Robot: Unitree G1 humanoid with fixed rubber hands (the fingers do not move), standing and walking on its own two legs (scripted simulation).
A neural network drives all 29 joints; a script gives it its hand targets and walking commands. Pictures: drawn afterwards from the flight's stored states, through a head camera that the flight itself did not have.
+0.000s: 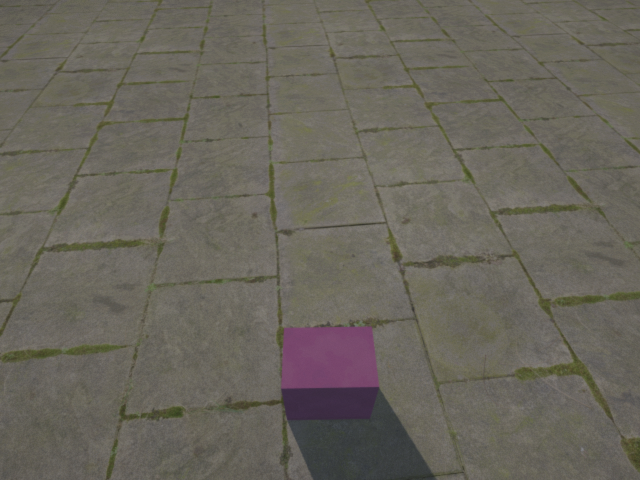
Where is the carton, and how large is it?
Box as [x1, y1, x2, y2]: [281, 326, 378, 419]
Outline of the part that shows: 371,326 284,328 281,390 287,419 369,418 378,389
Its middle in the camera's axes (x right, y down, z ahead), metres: +0.03 +0.40 +1.16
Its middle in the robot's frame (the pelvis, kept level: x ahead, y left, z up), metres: +0.53 -0.02 -0.66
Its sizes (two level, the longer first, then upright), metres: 0.255 0.177 0.251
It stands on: the floor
